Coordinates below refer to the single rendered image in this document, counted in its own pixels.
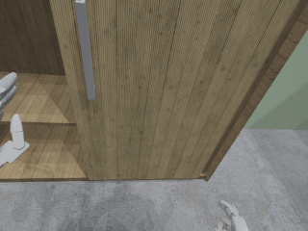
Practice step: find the robot right hand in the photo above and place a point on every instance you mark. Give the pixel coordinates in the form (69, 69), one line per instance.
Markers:
(236, 222)

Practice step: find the handle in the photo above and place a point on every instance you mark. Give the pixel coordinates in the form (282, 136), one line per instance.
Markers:
(84, 36)

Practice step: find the robot left hand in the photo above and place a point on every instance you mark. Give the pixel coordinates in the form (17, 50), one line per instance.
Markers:
(11, 150)

